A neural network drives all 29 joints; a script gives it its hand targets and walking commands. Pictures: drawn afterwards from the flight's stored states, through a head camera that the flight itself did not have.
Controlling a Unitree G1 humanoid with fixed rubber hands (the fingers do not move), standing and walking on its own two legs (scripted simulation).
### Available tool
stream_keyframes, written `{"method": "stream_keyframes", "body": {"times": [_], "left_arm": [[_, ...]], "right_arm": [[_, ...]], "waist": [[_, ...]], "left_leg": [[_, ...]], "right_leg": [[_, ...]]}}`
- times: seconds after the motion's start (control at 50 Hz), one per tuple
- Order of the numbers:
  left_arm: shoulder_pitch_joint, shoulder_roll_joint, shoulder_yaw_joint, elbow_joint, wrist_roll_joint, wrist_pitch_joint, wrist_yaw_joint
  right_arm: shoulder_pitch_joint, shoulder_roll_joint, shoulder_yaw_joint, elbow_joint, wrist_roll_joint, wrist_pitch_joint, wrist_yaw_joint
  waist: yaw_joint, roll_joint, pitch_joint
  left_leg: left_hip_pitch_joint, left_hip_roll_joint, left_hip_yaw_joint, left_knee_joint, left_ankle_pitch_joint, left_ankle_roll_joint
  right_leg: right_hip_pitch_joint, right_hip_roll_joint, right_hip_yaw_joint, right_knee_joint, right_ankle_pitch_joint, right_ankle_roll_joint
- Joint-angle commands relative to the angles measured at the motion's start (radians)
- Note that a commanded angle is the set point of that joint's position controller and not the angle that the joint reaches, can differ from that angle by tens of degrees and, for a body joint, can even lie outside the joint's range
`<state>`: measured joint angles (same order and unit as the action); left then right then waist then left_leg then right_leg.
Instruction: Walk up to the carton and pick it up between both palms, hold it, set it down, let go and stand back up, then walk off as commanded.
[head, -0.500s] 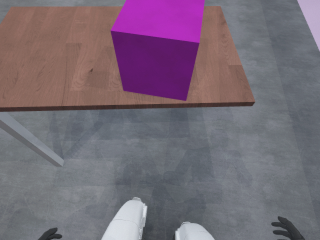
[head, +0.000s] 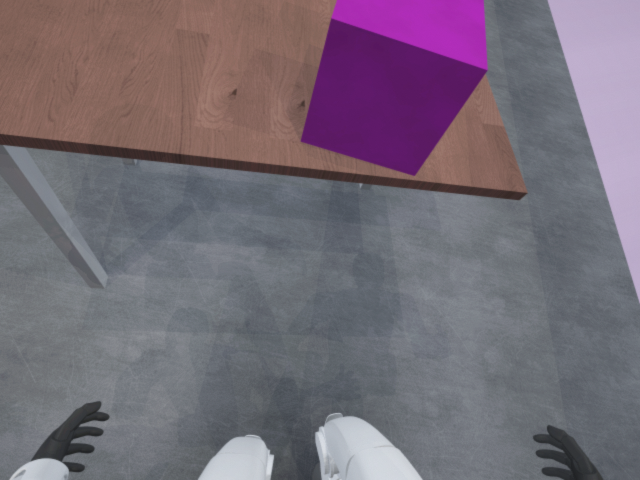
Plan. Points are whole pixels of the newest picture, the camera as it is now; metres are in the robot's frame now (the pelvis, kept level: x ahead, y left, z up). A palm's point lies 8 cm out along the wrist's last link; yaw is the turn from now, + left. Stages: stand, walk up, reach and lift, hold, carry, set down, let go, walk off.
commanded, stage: walk off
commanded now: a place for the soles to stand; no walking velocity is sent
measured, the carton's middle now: (387, 68) +0.70 -0.08 +0.05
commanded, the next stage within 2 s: none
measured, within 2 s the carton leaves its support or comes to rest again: neither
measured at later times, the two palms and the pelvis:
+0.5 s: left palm out of the picture -0.02 +0.34 -0.15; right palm out of the picture +0.04 -0.28 -0.03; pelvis -0.07 +0.03 +0.00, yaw +2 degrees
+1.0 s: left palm out of the picture -0.06 +0.32 -0.14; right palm out of the picture +0.00 -0.31 -0.04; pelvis -0.10 +0.00 +0.00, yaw -1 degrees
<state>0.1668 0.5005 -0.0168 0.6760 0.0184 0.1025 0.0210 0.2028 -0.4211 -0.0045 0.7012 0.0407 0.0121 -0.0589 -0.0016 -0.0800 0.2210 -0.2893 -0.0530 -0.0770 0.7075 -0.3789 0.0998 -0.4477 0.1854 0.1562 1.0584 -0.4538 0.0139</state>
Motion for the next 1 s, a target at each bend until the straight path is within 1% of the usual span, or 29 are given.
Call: {"method": "stream_keyframes", "body": {"times": [0.0, 0.04, 0.06, 0.14, 0.16, 0.22, 0.24, 0.28, 0.32, 0.34, 0.36, 0.38, 0.4, 0.42, 0.48, 0.5, 0.52, 0.54, 0.62, 0.66, 0.68, 0.7, 0.74, 0.78, 0.82, 0.84, 0.86, 0.94, 0.98], "left_arm": [[0.06, 0.13, 0.135, 0.003, 0.032, 0.003, 0.001], [0.072, 0.124, 0.131, 0.014, 0.033, 0.003, 0.001], [0.083, 0.142, 0.133, 0.024, 0.031, 0.006, 0.004], [0.131, 0.134, 0.136, 0.038, 0.032, 0.001, 0.009], [0.098, 0.122, 0.133, 0.036, 0.03, 0.003, 0.003], [0.119, 0.12, 0.128, 0.039, 0.029, -0.003, 0.007], [0.136, 0.132, 0.134, 0.057, 0.027, -0.005, 0.005], [0.154, 0.14, 0.137, 0.082, 0.024, -0.001, -0.001], [0.117, 0.122, 0.14, 0.072, 0.022, -0.001, -0.001], [0.127, 0.126, 0.134, 0.082, 0.022, -0.006, -0.003], [0.158, 0.112, 0.128, 0.083, 0.023, -0.007, -0.003], [0.169, 0.127, 0.134, 0.079, 0.028, -0.005, 0.0], [0.152, 0.129, 0.134, 0.096, 0.021, -0.01, -0.003], [0.168, 0.14, 0.138, 0.104, 0.022, -0.007, -0.005], [0.194, 0.134, 0.139, 0.134, 0.029, -0.004, -0.01], [0.219, 0.123, 0.142, 0.132, 0.028, -0.002, -0.011], [0.245, 0.134, 0.147, 0.128, 0.03, -0.002, -0.01], [0.253, 0.122, 0.14, 0.158, 0.023, -0.007, -0.012], [0.212, 0.117, 0.137, 0.12, 0.025, -0.009, -0.013], [0.239, 0.121, 0.134, 0.147, 0.032, -0.012, -0.013], [0.271, 0.135, 0.146, 0.151, 0.034, -0.005, -0.015], [0.279, 0.122, 0.139, 0.153, 0.032, -0.004, -0.017], [0.3, 0.139, 0.15, 0.141, 0.039, 0.0, -0.017], [0.261, 0.13, 0.142, 0.141, 0.034, -0.004, -0.017], [0.223, 0.119, 0.133, 0.123, 0.032, -0.015, -0.015], [0.216, 0.122, 0.135, 0.135, 0.027, -0.013, -0.018], [0.211, 0.12, 0.126, 0.128, 0.025, -0.013, -0.016], [0.269, 0.114, 0.136, 0.132, 0.032, -0.002, -0.02], [0.24, 0.129, 0.144, 0.134, 0.032, 0.001, -0.023]], "right_arm": [[0.074, -0.227, -0.134, -0.035, -0.043, -0.012, -0.03], [0.076, -0.232, -0.131, -0.021, -0.035, -0.014, -0.034], [0.055, -0.246, -0.144, -0.029, -0.037, -0.014, -0.029], [0.014, -0.231, -0.152, -0.039, -0.031, -0.012, -0.03], [0.005, -0.211, -0.141, -0.031, -0.047, -0.009, -0.027], [-0.003, -0.209, -0.138, -0.036, -0.057, -0.009, -0.023], [-0.008, -0.208, -0.141, -0.053, -0.048, -0.007, -0.022], [-0.025, -0.218, -0.143, -0.044, -0.049, -0.004, -0.018], [-0.01, -0.212, -0.144, -0.024, -0.055, -0.005, -0.021], [-0.035, -0.213, -0.141, -0.032, -0.061, -0.005, -0.015], [-0.031, -0.206, -0.141, -0.036, -0.06, -0.006, -0.014], [-0.043, -0.215, -0.141, -0.034, -0.057, -0.001, -0.014], [-0.044, -0.221, -0.144, -0.029, -0.055, -0.002, -0.015], [-0.048, -0.222, -0.144, -0.032, -0.055, -0.002, -0.01], [-0.051, -0.21, -0.144, -0.029, -0.058, -0.002, -0.013], [-0.045, -0.201, -0.145, -0.032, -0.052, -0.005, -0.011], [-0.042, -0.204, -0.147, -0.044, -0.056, 0.0, -0.012], [-0.068, -0.194, -0.141, -0.037, -0.055, 0.001, -0.012], [-0.05, -0.2, -0.15, -0.025, -0.066, -0.004, -0.012], [-0.012, -0.205, -0.15, -0.011, -0.058, -0.005, -0.013], [-0.049, -0.229, -0.161, -0.032, -0.056, 0.0, -0.018], [-0.066, -0.219, -0.155, -0.023, -0.059, 0.0, -0.018], [-0.054, -0.218, -0.157, -0.039, -0.066, -0.002, -0.015], [-0.041, -0.205, -0.149, -0.028, -0.076, -0.005, -0.022], [0.014, -0.197, -0.149, -0.017, -0.062, -0.003, -0.015], [0.001, -0.204, -0.148, -0.014, -0.062, -0.009, -0.016], [0.002, -0.229, -0.155, -0.013, -0.072, -0.005, -0.018], [-0.016, -0.211, -0.145, -0.029, -0.07, -0.01, -0.015], [-0.006, -0.216, -0.151, -0.033, -0.075, -0.011, -0.015]], "waist": [[-0.03, 0.186, -0.219], [-0.025, 0.21, -0.212], [-0.016, 0.194, -0.228], [0.004, 0.204, -0.253], [-0.003, 0.156, -0.24], [-0.005, 0.168, -0.223], [-0.008, 0.148, -0.261], [0.01, 0.181, -0.227], [-0.017, 0.141, -0.169], [-0.003, 0.163, -0.176], [0.004, 0.183, -0.181], [0.007, 0.165, -0.171], [-0.003, 0.137, -0.146], [0.01, 0.169, -0.16], [0.005, 0.162, -0.169], [0.022, 0.143, -0.171], [0.023, 0.178, -0.197], [0.025, 0.187, -0.182], [0.012, 0.17, -0.169], [0.02, 0.155, -0.221], [0.03, 0.204, -0.208], [0.045, 0.196, -0.179], [0.038, 0.187, -0.2], [0.023, 0.149, -0.193], [0.001, 0.185, -0.236], [0.008, 0.127, -0.207], [-0.008, 0.146, -0.19], [0.024, 0.137, -0.205], [0.006, 0.165, -0.184]], "left_leg": [[0.294, 0.176, -0.182, -0.228, 0.717, -0.258], [0.265, 0.157, -0.171, -0.248, 0.691, -0.295], [0.283, 0.166, -0.23, -0.294, 0.524, -0.312], [0.298, 0.174, -0.221, -0.323, 0.479, -0.334], [0.248, 0.182, -0.232, -0.316, 0.383, -0.249], [0.24, 0.194, -0.259, -0.331, 0.297, -0.223], [0.239, 0.219, -0.268, -0.329, 0.219, -0.176], [0.164, 0.184, -0.253, -0.407, 0.055, -0.26], [0.093, 0.208, -0.278, -0.391, 0.014, -0.183], [0.108, 0.195, -0.29, -0.392, -0.022, -0.153], [0.093, 0.194, -0.276, -0.395, -0.012, -0.17], [0.061, 0.224, -0.302, -0.391, -0.068, -0.135], [0.064, 0.208, -0.3, -0.404, -0.125, -0.146], [0.054, 0.192, -0.3, -0.427, -0.19, -0.162], [0.039, 0.174, -0.249, -0.458, -0.177, -0.2], [0.051, 0.153, -0.232, -0.463, -0.164, -0.265], [0.06, 0.182, -0.238, -0.467, -0.182, -0.227], [0.038, 0.152, -0.192, -0.456, -0.169, -0.233], [0.094, 0.197, -0.255, -0.435, -0.124, -0.162], [0.136, 0.178, -0.233, -0.442, -0.104, -0.245], [0.084, 0.189, -0.23, -0.495, -0.121, -0.287], [0.064, 0.173, -0.211, -0.491, -0.086, -0.292], [0.05, 0.177, -0.224, -0.51, -0.104, -0.264], [0.055, 0.218, -0.246, -0.44, -0.109, -0.126], [0.167, 0.244, -0.288, -0.374, -0.021, -0.084], [0.115, 0.242, -0.284, -0.39, -0.03, -0.098], [0.108, 0.252, -0.298, -0.395, -0.087, -0.048], [0.054, 0.256, -0.297, -0.41, -0.13, -0.089], [0.0, 0.22, -0.265, -0.441, -0.165, -0.09]], "right_leg": [[-0.178, 0.025, 0.082, 0.075, 0.051, -0.01], [-0.151, 0.037, 0.084, 0.036, 0.053, -0.012], [-0.138, 0.034, 0.088, 0.027, 0.083, -0.014], [-0.113, 0.038, 0.074, -0.024, 0.076, -0.009], [-0.112, 0.022, 0.08, 0.016, 0.088, 0.0], [-0.138, 0.019, 0.11, 0.059, 0.09, 0.003], [-0.117, 0.016, 0.136, 0.092, 0.085, 0.009], [-0.066, 0.036, 0.114, 0.048, 0.098, 0.001], [-0.089, 0.029, 0.124, 0.082, 0.066, 0.019], [-0.114, 0.024, 0.118, 0.093, 0.085, 0.016], [-0.101, 0.028, 0.123, 0.105, 0.086, 0.023], [-0.096, 0.026, 0.129, 0.147, 0.087, 0.031], [-0.122, 0.024, 0.133, 0.126, 0.096, 0.025], [-0.099, 0.032, 0.13, 0.128, 0.103, 0.016], [-0.065, 0.029, 0.101, 0.091, 0.102, 0.013], [-0.046, 0.04, 0.087, 0.077, 0.106, 0.015], [-0.035, 0.037, 0.081, 0.111, 0.102, 0.016], [-0.028, 0.032, 0.072, 0.104, 0.101, 0.021], [-0.089, 0.013, 0.101, 0.115, 0.097, 0.016], [-0.069, 0.008, 0.088, 0.049, 0.092, 0.007], [-0.013, 0.018, 0.06, 0.024, 0.071, 0.005], [-0.008, 0.022, 0.057, 0.013, 0.064, 0.008], [0.032, 0.009, 0.045, 0.023, 0.071, 0.006], [-0.014, -0.03, 0.081, 0.073, 0.072, 0.002], [-0.082, -0.038, 0.126, 0.07, 0.062, 0.004], [-0.083, -0.039, 0.117, 0.081, 0.055, 0.0], [-0.104, -0.036, 0.12, 0.087, 0.059, -0.005], [-0.076, -0.029, 0.098, 0.137, 0.056, -0.003], [-0.027, -0.024, 0.056, 0.154, 0.056, 0.0]]}}
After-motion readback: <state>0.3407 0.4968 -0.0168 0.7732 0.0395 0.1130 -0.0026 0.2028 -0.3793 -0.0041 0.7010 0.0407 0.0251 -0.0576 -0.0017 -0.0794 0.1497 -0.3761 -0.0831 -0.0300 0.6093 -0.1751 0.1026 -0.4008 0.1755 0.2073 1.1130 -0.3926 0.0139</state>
